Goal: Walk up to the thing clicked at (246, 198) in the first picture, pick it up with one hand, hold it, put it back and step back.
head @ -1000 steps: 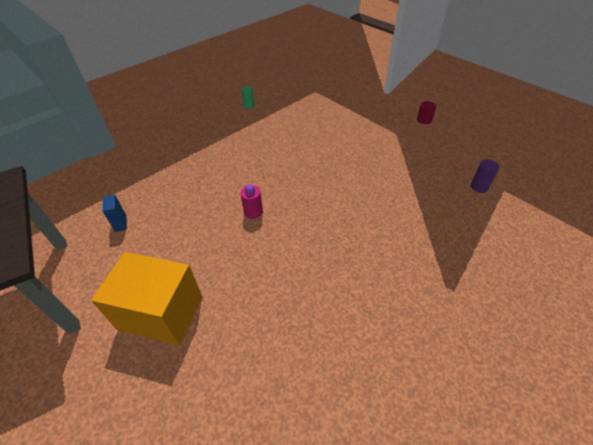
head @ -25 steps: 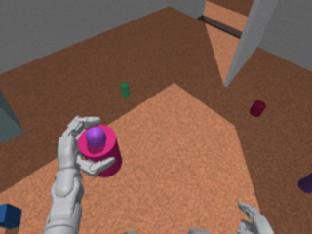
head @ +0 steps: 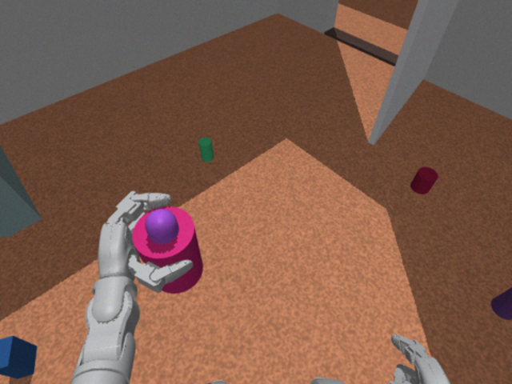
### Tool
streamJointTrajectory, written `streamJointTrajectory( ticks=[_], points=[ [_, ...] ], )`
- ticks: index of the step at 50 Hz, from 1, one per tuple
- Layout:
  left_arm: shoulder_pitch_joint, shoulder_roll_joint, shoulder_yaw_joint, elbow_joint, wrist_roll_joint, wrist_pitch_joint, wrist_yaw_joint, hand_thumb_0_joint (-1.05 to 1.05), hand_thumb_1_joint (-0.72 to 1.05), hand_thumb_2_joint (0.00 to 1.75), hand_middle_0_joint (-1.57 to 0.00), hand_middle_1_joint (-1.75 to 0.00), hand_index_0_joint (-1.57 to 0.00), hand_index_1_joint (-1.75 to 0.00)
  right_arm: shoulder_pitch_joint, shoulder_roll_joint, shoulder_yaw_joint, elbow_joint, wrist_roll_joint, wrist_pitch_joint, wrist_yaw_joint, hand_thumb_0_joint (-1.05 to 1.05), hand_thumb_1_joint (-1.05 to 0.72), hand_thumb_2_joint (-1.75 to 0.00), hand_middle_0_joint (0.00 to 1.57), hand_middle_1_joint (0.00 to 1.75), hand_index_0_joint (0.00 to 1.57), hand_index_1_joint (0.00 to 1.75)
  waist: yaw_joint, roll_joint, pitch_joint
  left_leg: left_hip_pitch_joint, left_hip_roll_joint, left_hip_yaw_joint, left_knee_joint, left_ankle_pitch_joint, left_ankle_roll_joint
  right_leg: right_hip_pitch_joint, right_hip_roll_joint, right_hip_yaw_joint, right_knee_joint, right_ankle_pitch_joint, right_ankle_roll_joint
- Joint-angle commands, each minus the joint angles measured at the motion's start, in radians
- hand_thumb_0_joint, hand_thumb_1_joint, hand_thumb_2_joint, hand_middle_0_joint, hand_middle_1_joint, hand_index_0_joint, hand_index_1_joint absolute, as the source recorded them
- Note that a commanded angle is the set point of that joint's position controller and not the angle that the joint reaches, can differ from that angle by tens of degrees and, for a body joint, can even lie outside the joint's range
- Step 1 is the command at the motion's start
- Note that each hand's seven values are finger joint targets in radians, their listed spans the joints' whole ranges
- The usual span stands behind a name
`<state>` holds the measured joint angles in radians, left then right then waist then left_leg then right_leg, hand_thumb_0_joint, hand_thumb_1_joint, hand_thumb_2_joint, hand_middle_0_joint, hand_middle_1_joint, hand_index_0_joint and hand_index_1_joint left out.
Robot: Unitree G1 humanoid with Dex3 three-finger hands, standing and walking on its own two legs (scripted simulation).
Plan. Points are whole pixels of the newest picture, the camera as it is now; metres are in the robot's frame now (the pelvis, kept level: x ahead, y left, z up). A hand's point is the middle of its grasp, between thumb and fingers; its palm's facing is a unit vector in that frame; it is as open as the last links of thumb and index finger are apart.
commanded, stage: crouch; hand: left
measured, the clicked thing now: (169, 245) +0.32 +0.16 +0.03
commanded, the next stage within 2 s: lower in 1.82 s
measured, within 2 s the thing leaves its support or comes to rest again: neither
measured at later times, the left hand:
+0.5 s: hand (174, 277) +0.34 +0.18 -0.12, palm faces +0.16 -0.99 -0.01, open 11.9 cm
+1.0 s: hand (182, 313) +0.34 +0.21 -0.36, palm faces +0.23 -0.97 -0.02, open 11.9 cm
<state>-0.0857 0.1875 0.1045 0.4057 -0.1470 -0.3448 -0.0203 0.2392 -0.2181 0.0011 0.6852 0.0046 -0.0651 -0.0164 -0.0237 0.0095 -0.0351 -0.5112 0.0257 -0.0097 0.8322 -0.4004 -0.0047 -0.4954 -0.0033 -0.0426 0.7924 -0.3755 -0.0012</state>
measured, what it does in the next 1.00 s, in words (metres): lowers itself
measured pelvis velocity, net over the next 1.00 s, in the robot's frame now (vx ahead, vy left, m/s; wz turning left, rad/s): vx -0.07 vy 0.00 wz -0.05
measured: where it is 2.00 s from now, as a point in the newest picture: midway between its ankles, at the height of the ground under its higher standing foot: outside the picture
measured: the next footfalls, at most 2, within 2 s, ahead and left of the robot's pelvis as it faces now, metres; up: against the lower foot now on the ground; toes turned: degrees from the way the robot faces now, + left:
none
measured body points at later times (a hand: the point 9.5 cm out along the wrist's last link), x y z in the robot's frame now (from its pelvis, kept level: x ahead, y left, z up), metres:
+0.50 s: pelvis -0.03 +0.00 -0.11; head +0.10 +0.03 +0.32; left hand +0.32 +0.24 -0.12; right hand +0.10 -0.27 -0.22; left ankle +0.02 +0.12 -0.70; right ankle +0.02 -0.12 -0.70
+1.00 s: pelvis -0.07 +0.00 -0.31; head +0.13 +0.04 +0.09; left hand +0.32 +0.26 -0.36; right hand +0.07 -0.26 -0.44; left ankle +0.01 +0.12 -0.70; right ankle +0.02 -0.12 -0.70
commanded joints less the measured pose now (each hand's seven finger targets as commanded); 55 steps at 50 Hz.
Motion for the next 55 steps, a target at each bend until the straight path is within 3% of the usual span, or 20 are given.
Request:
streamJointTrajectory(
  ticks=[1, 5, 9, 10, 15, 16, 23, 24, 26, 28, 29, 30, 34, 38, 42, 43, 46, 47, 48, 55],
  points=[
    [-0.318, 0.086, 0.062, -0.233, -0.04, -0.108, 0.008, 0.0, 0.05, 1.15, -1.22, -1.32, -1.23, -1.32, -0.038, -0.126, -0.043, -0.121, 0.005, -0.047, -0.008, 0.0, -0.89, -0.91, 0.2, 0.3, 0.2, 0.3, -0.003, 0.002, -0.234, 0.075, -0.018, -0.011, -0.123, 0.183, 0.011, 0.084, 0.013, 0.001, -0.097, 0.215, -0.011],
    [-0.338, 0.087, 0.069, -0.173, -0.026, -0.138, 0.013, 0.0, 0.06, 1.18, -1.23, -1.34, -1.25, -1.34, -0.031, -0.133, -0.053, -0.109, -0.001, -0.045, 0.0, 0.0, -0.88, -0.91, 0.2, 0.3, 0.2, 0.3, -0.012, -0.007, -0.221, 0.034, -0.017, -0.011, -0.092, 0.176, 0.013, 0.022, 0.01, 0.001, -0.065, 0.211, -0.013],
    [-0.377, 0.075, 0.077, -0.105, -0.014, -0.204, 0.016, 0.0, -0.01, 1.15, -1.22, -1.33, -1.23, -1.33, -0.041, -0.129, -0.063, -0.105, -0.014, -0.05, 0.014, 0.0, -0.89, -0.91, 0.2, 0.3, 0.2, 0.3, -0.021, -0.02, -0.214, -0.065, -0.025, -0.009, -0.022, 0.085, 0.017, -0.068, 0.004, 0.011, -0.009, 0.133, -0.014],
    [-0.343, 0.087, 0.112, -0.028, -0.017, -0.221, 0.014, 0.0, -0.01, 1.15, -1.21, -1.33, -1.22, -1.33, -0.039, -0.136, -0.066, -0.096, -0.016, -0.05, 0.019, 0.0, -0.9, -0.91, 0.2, 0.3, 0.2, 0.3, -0.019, -0.028, -0.202, -0.11, -0.026, -0.015, 0.001, 0.055, 0.019, -0.105, 0.005, 0.01, 0.019, 0.102, -0.015],
    [-0.436, 0.108, 0.116, 0.038, -0.003, -0.334, 0.004, 0.0, -0.02, 1.18, -1.22, -1.34, -1.23, -1.35, -0.025, -0.151, -0.08, -0.093, -0.03, -0.055, 0.04, 0.0, -0.89, -0.91, 0.2, 0.3, 0.2, 0.3, -0.038, 0.03, -0.347, -0.22, -0.024, -0.033, 0.152, 0.027, 0.01, -0.303, 0.014, 0.001, 0.19, 0.062, -0.028],
    [-0.431, 0.137, 0.151, 0.052, -0.008, -0.362, 0.0, 0.0, -0.04, 1.17, -1.21, -1.34, -1.23, -1.35, -0.026, -0.155, -0.081, -0.091, -0.03, -0.057, 0.041, 0.0, -0.89, -0.91, 0.2, 0.3, 0.2, 0.3, -0.026, 0.034, -0.378, -0.271, -0.03, -0.029, 0.206, 0.017, 0.013, -0.335, 0.012, 0.008, 0.227, 0.05, -0.027],
    [-0.51, 0.16, 0.159, 0.167, -0.024, -0.494, -0.047, 0.0, -0.01, 1.14, -1.2, -1.29, -1.2, -1.3, -0.038, -0.183, -0.075, -0.088, -0.048, -0.061, 0.061, 0.0, -0.91, -0.91, 0.2, 0.3, 0.2, 0.3, -0.034, 0.071, -0.582, -0.537, -0.035, -0.045, 0.491, 0.015, 0.017, -0.589, 0.011, 0.037, 0.487, 0.012, -0.031],
    [-0.522, 0.193, 0.186, 0.148, -0.024, -0.508, -0.052, 0.0, -0.01, 1.14, -1.18, -1.28, -1.19, -1.29, -0.038, -0.197, -0.079, -0.088, -0.049, -0.059, 0.062, 0.0, -0.91, -0.91, 0.2, 0.3, 0.2, 0.3, -0.018, 0.086, -0.613, -0.542, -0.033, -0.049, 0.513, 0.035, 0.015, -0.629, 0.015, 0.032, 0.525, 0.018, -0.035],
    [-0.533, 0.233, 0.211, 0.141, -0.021, -0.518, -0.055, 0.0, 0.01, 1.16, -1.19, -1.29, -1.19, -1.3, -0.032, -0.205, -0.081, -0.08, -0.054, -0.049, 0.066, 0.0, -0.9, -0.91, 0.2, 0.3, 0.2, 0.3, -0.007, 0.113, -0.668, -0.569, -0.032, -0.047, 0.56, 0.062, 0.012, -0.66, 0.015, 0.037, 0.577, 0.033, -0.038],
    [-0.486, 0.192, 0.209, 0.19, -0.032, -0.514, -0.06, 0.0, 0.01, 1.19, -1.21, -1.31, -1.21, -1.33, -0.038, -0.212, -0.082, -0.079, -0.054, -0.04, 0.072, 0.0, -0.91, -0.91, 0.2, 0.3, 0.2, 0.3, -0.005, 0.096, -0.674, -0.615, -0.033, -0.057, 0.592, 0.056, 0.01, -0.722, 0.021, 0.021, 0.634, 0.022, -0.042],
    [-0.538, 0.233, 0.235, 0.128, -0.034, -0.523, -0.054, 0.0, 0.02, 1.22, -1.22, -1.32, -1.21, -1.35, -0.032, -0.214, -0.084, -0.074, -0.055, -0.037, 0.072, 0.0, -0.91, -0.91, 0.2, 0.3, 0.2, 0.3, -0.005, 0.115, -0.712, -0.629, -0.034, -0.056, 0.612, 0.058, 0.009, -0.731, 0.021, 0.022, 0.653, 0.022, -0.043],
    [-0.53, 0.219, 0.242, 0.16, -0.044, -0.524, -0.06, 0.0, 0.02, 1.22, -1.21, -1.32, -1.21, -1.34, -0.032, -0.225, -0.086, -0.068, -0.055, -0.032, 0.075, 0.0, -0.91, -0.91, 0.2, 0.3, 0.2, 0.3, -0.005, 0.124, -0.733, -0.608, -0.031, -0.068, 0.631, 0.094, 0.007, -0.78, 0.023, 0.007, 0.693, 0.041, -0.047],
    [-0.547, 0.2, 0.224, 0.205, -0.041, -0.534, -0.076, 0.0, 0.08, 1.25, -1.23, -1.35, -1.23, -1.37, -0.03, -0.221, -0.083, -0.041, -0.061, -0.03, 0.082, 0.0, -0.92, -0.92, 0.2, 0.3, 0.2, 0.3, -0.042, 0.044, -0.756, -0.777, -0.034, -0.055, 0.771, 0.099, 0.025, -0.816, 0.022, 0.023, 0.772, 0.076, -0.033],
    [-0.607, 0.218, 0.234, 0.261, -0.032, -0.561, -0.099, 0.0, 0.06, 1.23, -1.21, -1.33, -1.21, -1.35, -0.051, -0.223, -0.078, -0.024, -0.074, -0.031, 0.089, 0.0, -0.92, -0.91, 0.2, 0.3, 0.2, 0.3, -0.054, 0.058, -0.757, -0.868, -0.034, -0.057, 0.86, 0.039, 0.024, -0.939, 0.021, 0.019, 0.861, 0.017, -0.039],
    [-0.692, 0.325, 0.331, 0.306, -0.022, -0.598, -0.09, 0.0, 0.04, 1.26, -1.19, -1.35, -1.19, -1.37, -0.062, -0.227, -0.064, -0.009, -0.09, -0.024, 0.094, 0.0, -0.91, -0.91, 0.2, 0.3, 0.2, 0.3, -0.039, 0.077, -0.779, -0.968, -0.032, -0.049, 0.951, -0.016, 0.019, -1.011, 0.019, 0.022, 0.948, -0.045, -0.038],
    [-0.691, 0.305, 0.325, 0.313, -0.024, -0.605, -0.091, 0.0, 0.05, 1.28, -1.19, -1.36, -1.2, -1.38, -0.07, -0.228, -0.062, -0.013, -0.094, -0.023, 0.096, 0.0, -0.91, -0.91, 0.2, 0.3, 0.2, 0.3, -0.037, 0.093, -0.798, -0.953, -0.031, -0.05, 0.964, -0.02, 0.017, -1.043, 0.019, 0.014, 0.97, -0.055, -0.04],
    [-0.727, 0.348, 0.365, 0.309, -0.009, -0.616, -0.072, 0.0, 0.07, 1.3, -1.19, -1.36, -1.19, -1.38, -0.058, -0.233, -0.055, 0.001, -0.111, -0.014, 0.097, 0.0, -0.92, -0.92, 0.2, 0.3, 0.2, 0.3, -0.032, 0.142, -0.842, -0.956, -0.031, -0.041, 1.011, -0.002, 0.011, -1.07, 0.018, 0.008, 1.023, -0.045, -0.041],
    [-0.721, 0.322, 0.345, 0.322, -0.004, -0.617, -0.072, 0.0, 0.07, 1.32, -1.18, -1.37, -1.18, -1.39, -0.064, -0.232, -0.052, 0.0, -0.113, -0.013, 0.101, 0.0, -0.92, -0.92, 0.2, 0.3, 0.2, 0.3, -0.042, 0.147, -0.833, -0.974, -0.032, -0.04, 1.015, -0.019, 0.009, -1.089, 0.02, -0.001, 1.04, -0.057, -0.044],
    [-0.722, 0.344, 0.366, 0.343, -0.001, -0.614, -0.07, 0.0, 0.06, 1.32, -1.18, -1.37, -1.18, -1.4, -0.058, -0.234, -0.051, 0.009, -0.115, -0.011, 0.101, 0.0, -0.92, -0.92, 0.2, 0.3, 0.2, 0.3, -0.037, 0.146, -0.831, -1.006, -0.032, -0.031, 1.036, -0.028, 0.01, -1.083, 0.019, 0.005, 1.048, -0.061, -0.04],
    [-0.844, 0.389, 0.36, 0.428, 0.021, -0.601, -0.107, 0.0, -0.06, 1.23, -1.15, -1.31, -1.15, -1.34, -0.073, -0.245, -0.038, 0.02, -0.121, 0.0, 0.097, 0.0, -0.92, -0.92, 0.2, 0.3, 0.2, 0.3, -0.093, 0.133, -0.745, -1.196, -0.033, -0.015, 1.132, -0.223, 0.017, -1.197, 0.02, -0.013, 1.121, -0.199, -0.034]
  ],
)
